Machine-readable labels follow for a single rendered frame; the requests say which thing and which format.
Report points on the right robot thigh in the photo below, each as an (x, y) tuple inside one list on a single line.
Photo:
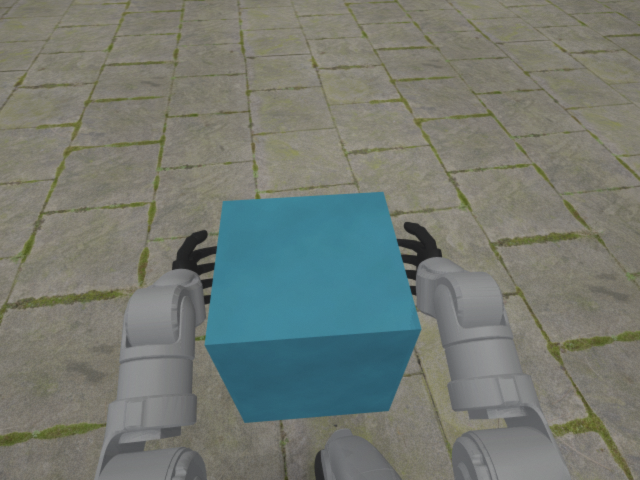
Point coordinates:
[(354, 458)]

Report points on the robot left hand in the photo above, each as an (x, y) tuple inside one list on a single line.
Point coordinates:
[(187, 258)]

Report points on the robot right hand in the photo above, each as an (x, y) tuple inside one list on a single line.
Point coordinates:
[(425, 248)]

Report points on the robot left forearm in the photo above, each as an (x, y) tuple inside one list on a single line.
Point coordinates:
[(154, 394)]

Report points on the robot right shin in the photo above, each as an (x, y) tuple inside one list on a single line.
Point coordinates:
[(339, 433)]

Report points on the carton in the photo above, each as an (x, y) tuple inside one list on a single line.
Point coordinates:
[(311, 313)]

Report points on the left robot upper arm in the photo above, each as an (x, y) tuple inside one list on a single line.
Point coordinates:
[(178, 463)]

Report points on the robot right forearm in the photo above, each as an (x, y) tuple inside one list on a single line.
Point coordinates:
[(486, 375)]

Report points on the right robot upper arm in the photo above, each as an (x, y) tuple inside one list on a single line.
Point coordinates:
[(511, 453)]

